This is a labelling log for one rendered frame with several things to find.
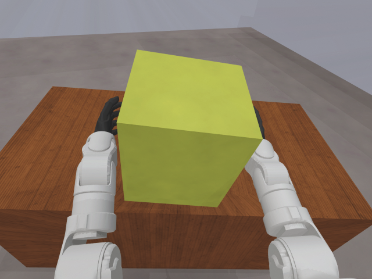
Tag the left robot upper arm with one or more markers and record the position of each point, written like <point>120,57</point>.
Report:
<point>90,261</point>

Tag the carton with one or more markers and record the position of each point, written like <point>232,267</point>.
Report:
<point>186,129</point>

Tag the right robot hand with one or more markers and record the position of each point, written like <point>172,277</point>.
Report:
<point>259,122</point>

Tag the left robot hand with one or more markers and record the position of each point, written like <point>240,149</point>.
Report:
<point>105,121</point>

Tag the robot left forearm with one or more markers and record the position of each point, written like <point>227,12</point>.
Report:
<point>94,192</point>

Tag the robot right forearm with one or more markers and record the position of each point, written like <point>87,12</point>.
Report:
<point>284,215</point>

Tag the right robot upper arm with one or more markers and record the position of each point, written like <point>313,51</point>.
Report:
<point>301,257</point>

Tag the pedestal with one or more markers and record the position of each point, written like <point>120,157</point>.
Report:
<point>38,171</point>

